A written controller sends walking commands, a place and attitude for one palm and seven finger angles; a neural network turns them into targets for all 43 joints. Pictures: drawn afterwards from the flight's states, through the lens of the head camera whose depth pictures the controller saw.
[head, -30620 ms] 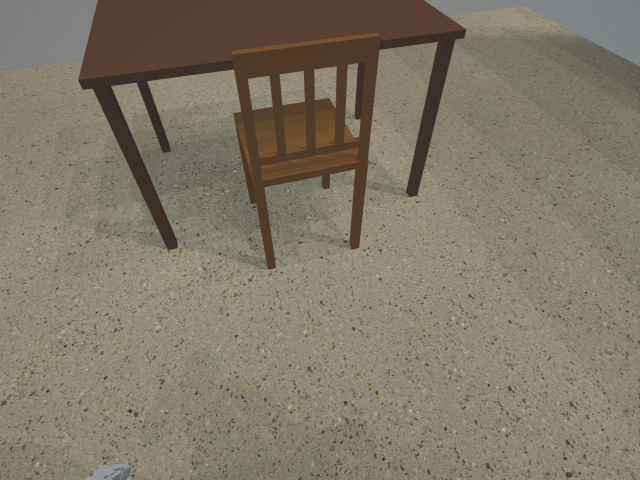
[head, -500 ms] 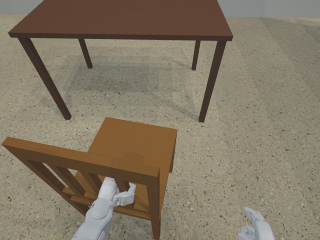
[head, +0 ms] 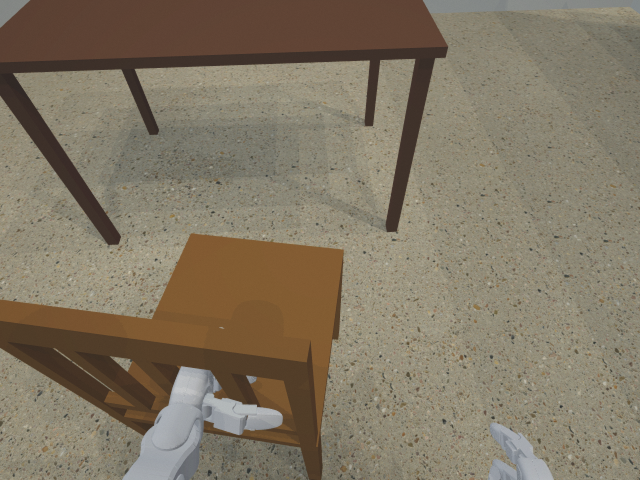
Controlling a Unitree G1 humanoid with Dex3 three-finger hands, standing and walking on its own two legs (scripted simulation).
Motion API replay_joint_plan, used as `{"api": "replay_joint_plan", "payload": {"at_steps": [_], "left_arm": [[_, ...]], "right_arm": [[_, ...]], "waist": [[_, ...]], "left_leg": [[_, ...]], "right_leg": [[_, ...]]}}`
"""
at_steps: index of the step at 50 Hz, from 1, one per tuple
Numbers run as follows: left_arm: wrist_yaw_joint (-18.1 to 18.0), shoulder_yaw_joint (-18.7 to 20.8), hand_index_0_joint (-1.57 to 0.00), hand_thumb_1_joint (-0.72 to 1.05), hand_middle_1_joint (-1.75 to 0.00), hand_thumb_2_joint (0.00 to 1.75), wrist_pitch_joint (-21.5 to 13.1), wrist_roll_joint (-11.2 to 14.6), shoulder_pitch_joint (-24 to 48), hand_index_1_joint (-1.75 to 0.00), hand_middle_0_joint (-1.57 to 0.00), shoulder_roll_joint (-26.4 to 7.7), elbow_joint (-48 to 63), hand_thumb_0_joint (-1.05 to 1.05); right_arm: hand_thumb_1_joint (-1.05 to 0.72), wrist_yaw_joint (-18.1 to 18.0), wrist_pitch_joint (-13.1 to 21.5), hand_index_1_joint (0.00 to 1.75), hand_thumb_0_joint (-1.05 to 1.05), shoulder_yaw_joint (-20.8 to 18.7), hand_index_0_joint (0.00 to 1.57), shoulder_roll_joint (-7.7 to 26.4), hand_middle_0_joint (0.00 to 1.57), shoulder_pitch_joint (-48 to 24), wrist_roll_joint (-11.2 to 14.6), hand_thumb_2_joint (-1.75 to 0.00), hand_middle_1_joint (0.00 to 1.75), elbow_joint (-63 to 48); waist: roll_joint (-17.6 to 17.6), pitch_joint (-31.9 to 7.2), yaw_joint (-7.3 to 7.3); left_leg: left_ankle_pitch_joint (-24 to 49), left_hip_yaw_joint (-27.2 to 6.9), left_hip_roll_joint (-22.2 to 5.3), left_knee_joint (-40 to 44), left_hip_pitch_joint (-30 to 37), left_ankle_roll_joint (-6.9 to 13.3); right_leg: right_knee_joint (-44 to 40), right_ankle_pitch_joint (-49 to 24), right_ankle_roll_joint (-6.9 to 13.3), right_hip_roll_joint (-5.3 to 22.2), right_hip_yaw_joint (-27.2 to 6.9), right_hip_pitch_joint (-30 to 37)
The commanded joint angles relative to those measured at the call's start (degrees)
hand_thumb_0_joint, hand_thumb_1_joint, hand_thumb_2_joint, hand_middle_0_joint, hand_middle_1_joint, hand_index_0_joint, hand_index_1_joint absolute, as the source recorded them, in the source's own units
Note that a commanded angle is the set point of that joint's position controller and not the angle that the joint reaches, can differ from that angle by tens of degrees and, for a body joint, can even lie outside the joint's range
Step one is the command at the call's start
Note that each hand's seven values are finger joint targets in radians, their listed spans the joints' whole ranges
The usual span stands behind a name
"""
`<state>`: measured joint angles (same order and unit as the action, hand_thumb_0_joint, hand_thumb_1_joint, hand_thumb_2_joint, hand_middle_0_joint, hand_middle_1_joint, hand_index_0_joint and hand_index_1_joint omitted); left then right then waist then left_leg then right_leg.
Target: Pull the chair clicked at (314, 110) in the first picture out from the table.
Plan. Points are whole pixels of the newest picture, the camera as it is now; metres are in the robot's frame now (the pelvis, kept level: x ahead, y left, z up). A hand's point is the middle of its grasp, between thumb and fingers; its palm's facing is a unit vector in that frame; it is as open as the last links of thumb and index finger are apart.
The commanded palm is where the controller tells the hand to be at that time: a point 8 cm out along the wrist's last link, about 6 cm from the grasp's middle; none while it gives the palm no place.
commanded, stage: open the thumb and straighten the fingers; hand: left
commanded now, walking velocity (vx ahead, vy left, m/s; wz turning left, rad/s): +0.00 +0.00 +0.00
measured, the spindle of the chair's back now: (177, 386) +0.27 +0.20 -0.07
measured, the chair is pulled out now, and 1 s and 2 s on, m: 0.59 0.59 0.59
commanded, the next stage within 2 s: draw the fingers out of the gap in 0.36 s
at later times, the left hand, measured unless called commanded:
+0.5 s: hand (233, 401) +0.24 +0.11 -0.04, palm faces -0.08 -0.99 -0.10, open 17.4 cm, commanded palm +0.21 +0.17 -0.02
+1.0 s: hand (221, 472) +0.16 +0.12 -0.04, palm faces -0.05 -0.99 -0.09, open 17.5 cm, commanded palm +0.13 +0.17 -0.02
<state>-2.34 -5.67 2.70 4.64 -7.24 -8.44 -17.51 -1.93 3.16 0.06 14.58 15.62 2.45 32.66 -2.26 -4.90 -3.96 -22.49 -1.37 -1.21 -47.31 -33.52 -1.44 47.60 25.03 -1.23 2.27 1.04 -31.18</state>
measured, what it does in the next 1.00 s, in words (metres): stands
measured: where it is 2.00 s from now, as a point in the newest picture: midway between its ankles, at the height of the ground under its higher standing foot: outside the picture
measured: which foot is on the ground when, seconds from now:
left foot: down 0.00-1.00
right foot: down 0.00-1.00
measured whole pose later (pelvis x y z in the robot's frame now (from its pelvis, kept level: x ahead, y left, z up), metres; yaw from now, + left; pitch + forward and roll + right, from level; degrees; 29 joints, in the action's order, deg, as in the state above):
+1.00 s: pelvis +0.00 +0.00 -0.03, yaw +2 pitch +11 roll -1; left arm -0.5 -7.7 8.6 3.3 -34.6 -10.1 11.0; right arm -4.5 3.5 0.5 12.6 15.6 2.2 24.6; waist -3.2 -9.8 -3.0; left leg -27.6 -4.0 -1.2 -58.9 -42.6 -1.7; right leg 57.3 30.1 -1.0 2.2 3.3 -38.4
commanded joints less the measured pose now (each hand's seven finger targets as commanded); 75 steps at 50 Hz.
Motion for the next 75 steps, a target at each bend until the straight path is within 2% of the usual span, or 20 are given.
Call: {"api": "replay_joint_plan", "payload": {"at_steps": [1,6,7,11,15,19,21,24,27,34,39,43,59,64,67,68,69,71,74,75], "left_arm": [[0.4,-0.1,-0.25,-0.55,-0.73,0.2,-1.1,0.3,2.0,-0.73,-0.25,-1.1,16.7,0.0],[-0.5,0.4,-0.13,-0.55,-0.36,0.2,1.7,-1.2,-0.4,-0.36,-0.13,-2.3,20.1,0.0],[-0.8,4.0,-0.1,-0.55,-0.29,0.2,2.0,-1.4,1.4,-0.29,-0.1,-5.9,18.7,0.0],[0.1,3.9,0.0,-0.55,0.0,0.2,2.1,-1.1,-1.0,0.0,0.0,-5.5,22.9,0.0],[1.8,2.0,0.0,-0.55,0.0,0.2,2.5,-0.4,-2.8,0.0,0.0,-4.4,24.8,0.0],[2.9,2.9,0.0,-0.55,0.0,0.2,3.3,0.0,-2.1,0.0,0.0,-6.0,24.4,0.0],[2.9,3.0,0.0,-0.55,0.0,0.2,3.3,-0.2,-4.9,0.0,0.0,-5.8,25.5,0.0],[2.4,5.7,0.0,-0.55,0.0,0.2,3.5,-0.5,-8.8,0.0,0.0,-7.8,24.1,0.0],[2.8,3.2,0.0,-0.55,0.0,0.2,3.3,-0.4,-14.2,0.0,0.0,-5.4,27.7,0.0],[2.3,3.8,0.0,-0.55,0.0,0.2,2.3,-0.5,-16.2,0.0,0.0,-7.4,33.7,0.0],[1.8,1.2,0.0,-0.55,0.0,0.2,1.8,-1.0,-21.5,0.0,0.0,-5.6,37.0,0.0],[1.6,0.6,0.0,-0.55,0.0,0.2,2.4,-1.3,-24.4,0.0,0.0,-5.2,37.9,0.0],[1.2,-1.8,0.0,-0.55,0.0,0.2,2.9,-3.4,-36.4,0.0,0.0,-4.9,45.7,0.0],[1.5,-3.6,0.0,-0.55,0.0,0.2,2.4,-3.8,-42.1,0.0,0.0,-3.8,49.0,0.0],[1.7,-5.1,0.0,-0.55,0.0,0.2,2.2,-4.0,-44.9,0.0,0.0,-3.1,50.3,0.0],[1.6,-2.6,0.0,-0.55,0.0,0.2,-4.7,2.4,-40.7,0.0,0.0,1.4,56.3,0.0],[1.4,-0.2,0.0,-0.55,0.0,0.2,-7.9,1.9,-42.5,0.0,0.0,-1.8,53.7,0.0],[1.6,1.1,0.0,-0.55,0.0,0.2,-13.1,2.8,-42.6,0.0,0.0,-2.3,56.3,0.0],[1.7,2.5,0.0,-0.55,0.0,0.2,-19.9,2.7,-42.9,0.0,0.0,-2.6,55.4,0.0],[2.2,0.9,0.0,-0.55,0.0,0.2,-22.4,2.5,-42.2,0.0,0.0,-1.3,55.2,0.0]], "right_arm": [[-0.9,-1.0,4.1,0.3,0.0,-2.4,0.2,6.8,0.2,-4.1,0.1,-0.9,0.3,-10.6],[-0.9,-1.1,3.8,0.3,0.0,-2.3,0.2,6.7,0.2,-3.5,-0.3,-0.9,0.3,-11.6],[-0.9,-1.3,3.3,0.3,0.0,-2.2,0.2,7.1,0.2,-3.1,-0.4,-0.9,0.3,-11.2],[-0.9,-1.6,2.9,0.3,0.0,-2.0,0.2,6.4,0.2,-3.0,-0.5,-0.9,0.3,-12.6],[-0.9,-1.9,3.0,0.3,0.0,-1.9,0.2,6.5,0.2,-2.7,-0.4,-0.9,0.3,-13.0],[-0.9,-2.2,3.0,0.3,0.0,-1.8,0.2,6.9,0.2,-2.5,-0.4,-0.9,0.3,-13.0],[-0.9,-2.2,2.9,0.3,0.0,-1.8,0.2,6.5,0.2,-2.7,-0.5,-0.9,0.3,-13.6],[-0.9,-2.1,2.4,0.3,0.0,-2.0,0.2,6.6,0.2,-3.0,-0.6,-0.9,0.3,-14.0],[-0.9,-1.9,2.4,0.3,0.0,-2.2,0.2,5.8,0.2,-3.5,-0.3,-0.9,0.3,-15.5],[-0.9,-2.6,2.4,0.3,0.0,-2.3,0.2,5.8,0.2,-3.9,-0.3,-0.9,0.3,-16.2],[-0.9,-2.7,3.2,0.3,0.0,-2.3,0.2,5.2,0.2,-4.2,-0.1,-0.9,0.3,-16.7],[-0.9,-3.1,3.4,0.3,0.0,-2.2,0.2,5.1,0.2,-4.5,-0.2,-0.9,0.3,-17.4],[-0.9,-3.7,3.1,0.3,0.0,-2.6,0.2,3.6,0.2,-5.4,0.0,-0.9,0.3,-20.4],[-0.9,-3.8,2.9,0.3,0.0,-2.9,0.2,3.1,0.2,-5.4,0.2,-0.9,0.3,-21.7],[-0.9,-3.9,2.9,0.3,0.0,-3.1,0.2,2.9,0.2,-5.2,0.4,-0.9,0.3,-22.4],[-0.9,-3.8,4.2,0.3,0.0,-2.9,0.2,2.2,0.2,-5.0,0.2,-0.9,0.3,-21.2],[-0.9,-3.9,4.7,0.3,0.0,-3.3,0.2,2.4,0.2,-5.1,0.1,-0.9,0.3,-19.3],[-0.9,-3.4,5.5,0.3,0.0,-3.6,0.2,2.3,0.2,-4.9,0.4,-0.9,0.3,-19.0],[-0.9,-2.4,5.6,0.3,0.0,-4.2,0.2,1.7,0.2,-5.8,0.5,-0.9,0.3,-17.3],[-0.9,-1.8,5.6,0.3,0.0,-4.1,0.2,1.5,0.2,-6.2,0.5,-0.9,0.3,-17.0]], "waist": [[4.5,-13.3,0.21],[4.2,-12.2,0.16],[4.7,-11.6,-0.01],[3.1,-14.2,0.44],[3.0,-14.6,-0.73],[3.7,-12.6,-1.28],[1.4,-13.7,-0.31],[2.5,-13.2,0.65],[2.4,-13.9,0.93],[2.7,-10.5,-0.24],[0.2,-10.4,-0.11],[2.9,-9.9,0.04],[2.9,-8.2,0.79],[0.6,-9.4,1.38],[2.0,-8.8,1.09],[4.3,-8.4,1.56],[4.5,-8.7,2.52],[-0.1,-11.1,3.13],[-1.1,-10.2,3.94],[-0.8,-9.9,3.42]], "left_leg": [[15.2,0.4,-0.2,4.4,8.5,3.1],[15.8,0.3,0.1,2.7,7.3,3.1],[15.2,0.4,0.3,2.0,6.0,3.0],[17.0,0.9,0.8,0.8,6.4,3.2],[19.1,0.6,0.7,-0.7,6.9,3.4],[17.4,0.3,0.9,-1.2,5.4,3.5],[18.0,0.4,1.0,-1.0,6.0,3.3],[17.5,0.3,1.1,-1.1,4.3,3.2],[17.2,0.6,1.1,-1.2,4.3,3.2],[11.3,0.1,1.2,-1.8,1.2,3.5],[9.8,-0.5,1.3,-2.1,1.1,3.4],[6.9,-0.7,1.5,-2.6,-0.8,3.6],[3.9,-1.0,1.7,-4.6,-4.6,3.8],[5.3,-1.1,1.7,-5.0,-4.3,3.8],[4.4,-1.1,1.7,-5.4,-5.1,4.0],[5.0,-1.2,2.4,-7.5,-7.0,3.5],[5.2,-1.0,2.3,-8.1,-8.3,3.4],[5.8,-0.8,2.3,-8.6,-7.0,3.1],[6.0,-1.4,1.7,-9.2,-8.7,2.6],[5.3,-1.4,1.7,-9.9,-9.5,2.6]], "right_leg": [[-5.3,-17.1,1.0,-0.6,3.4,2.0],[-3.9,-17.8,1.1,-0.8,3.6,0.4],[-3.6,-18.0,1.0,-0.9,3.4,-0.2],[-2.9,-20.3,1.0,-0.7,2.9,1.4],[-2.7,-22.9,0.8,-0.8,2.9,0.9],[-2.9,-21.7,0.7,-1.0,3.0,-0.2],[-2.5,-21.5,0.9,-0.8,3.2,0.1],[-1.9,-20.8,1.1,-1.0,3.3,0.2],[-1.8,-20.9,0.9,-0.8,3.2,0.8],[-2.2,-13.7,1.0,-1.2,3.0,-2.8],[-1.3,-10.4,1.4,-1.4,3.6,-4.9],[-1.3,-7.2,1.2,-1.4,3.6,-5.7],[0.7,-3.2,1.6,-1.8,3.7,-8.6],[2.0,-4.6,1.8,-1.8,4.0,-8.9],[2.0,-4.2,1.5,-1.8,3.8,-9.8],[3.5,-4.4,1.4,-2.6,5.3,-11.6],[4.5,-4.2,1.9,-2.7,5.1,-11.7],[5.7,-4.1,1.9,-2.6,4.5,-12.5],[7.8,-2.8,2.2,-3.0,4.3,-14.4],[8.4,-2.4,2.1,-3.0,4.2,-15.4]]}}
